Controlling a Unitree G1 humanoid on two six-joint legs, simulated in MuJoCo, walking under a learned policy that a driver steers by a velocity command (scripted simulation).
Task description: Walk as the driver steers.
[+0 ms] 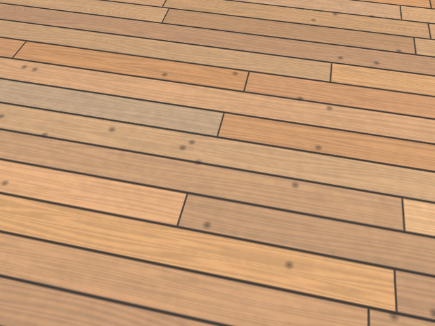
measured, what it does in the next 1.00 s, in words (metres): steps on the spot, turning left: left foot, then right foot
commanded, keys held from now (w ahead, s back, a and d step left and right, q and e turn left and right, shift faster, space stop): q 1.00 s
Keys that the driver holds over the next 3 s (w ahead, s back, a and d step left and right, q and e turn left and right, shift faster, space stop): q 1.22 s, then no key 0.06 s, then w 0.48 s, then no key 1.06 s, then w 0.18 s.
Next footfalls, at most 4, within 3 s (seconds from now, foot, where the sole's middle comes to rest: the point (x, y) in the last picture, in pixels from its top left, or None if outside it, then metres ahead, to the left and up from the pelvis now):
0.04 left None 0.05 0.12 -0.78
0.52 right None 0.09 -0.09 -0.78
0.94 left None -0.04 0.15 -0.78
1.42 right None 0.11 -0.02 -0.78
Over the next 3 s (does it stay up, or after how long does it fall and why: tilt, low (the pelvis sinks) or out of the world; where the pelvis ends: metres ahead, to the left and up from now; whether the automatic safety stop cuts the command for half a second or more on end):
stays up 0.18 0.29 -0.01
